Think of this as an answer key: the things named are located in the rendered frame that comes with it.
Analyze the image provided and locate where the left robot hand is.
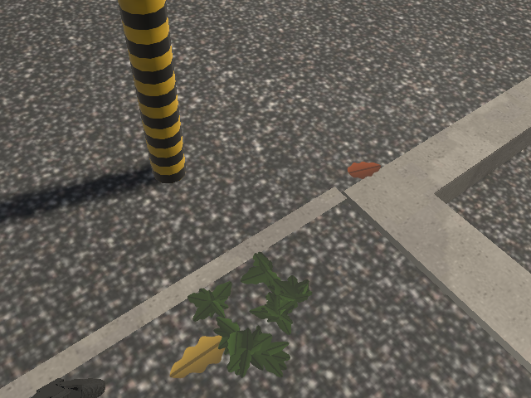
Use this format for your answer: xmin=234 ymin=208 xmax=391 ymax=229
xmin=31 ymin=378 xmax=105 ymax=398

